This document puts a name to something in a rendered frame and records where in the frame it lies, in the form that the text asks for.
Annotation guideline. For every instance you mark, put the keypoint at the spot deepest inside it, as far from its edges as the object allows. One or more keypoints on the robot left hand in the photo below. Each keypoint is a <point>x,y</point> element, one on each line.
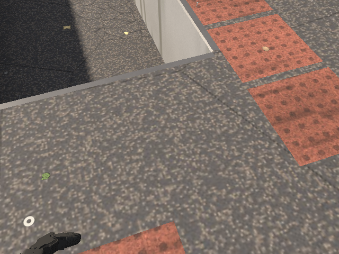
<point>51,242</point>

